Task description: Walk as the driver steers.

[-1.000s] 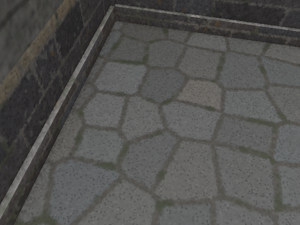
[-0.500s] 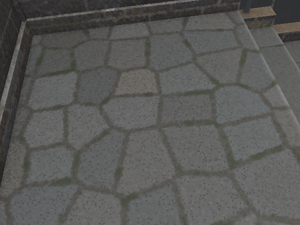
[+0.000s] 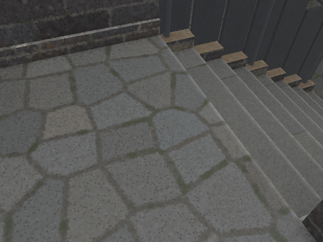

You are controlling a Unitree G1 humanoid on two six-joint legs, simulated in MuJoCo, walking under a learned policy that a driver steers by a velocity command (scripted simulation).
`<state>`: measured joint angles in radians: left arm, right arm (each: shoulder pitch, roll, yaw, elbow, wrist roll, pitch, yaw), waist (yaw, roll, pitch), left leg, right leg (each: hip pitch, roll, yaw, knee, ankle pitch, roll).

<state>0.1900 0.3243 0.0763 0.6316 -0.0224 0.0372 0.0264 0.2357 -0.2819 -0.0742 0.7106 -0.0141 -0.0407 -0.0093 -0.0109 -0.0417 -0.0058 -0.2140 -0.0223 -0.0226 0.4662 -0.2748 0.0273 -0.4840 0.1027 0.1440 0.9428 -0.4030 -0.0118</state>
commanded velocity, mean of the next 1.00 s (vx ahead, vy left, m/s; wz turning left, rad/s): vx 0.41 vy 0.00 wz -0.60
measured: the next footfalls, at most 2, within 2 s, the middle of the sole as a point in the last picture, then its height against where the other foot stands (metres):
right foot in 0.38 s outside the picture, level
left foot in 0.88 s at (201, 226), level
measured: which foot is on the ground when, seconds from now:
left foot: down 0.00-0.38, up 0.40-0.86, down 0.88-1.00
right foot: up 0.00-0.36, down 0.38-0.88, up 0.90-1.00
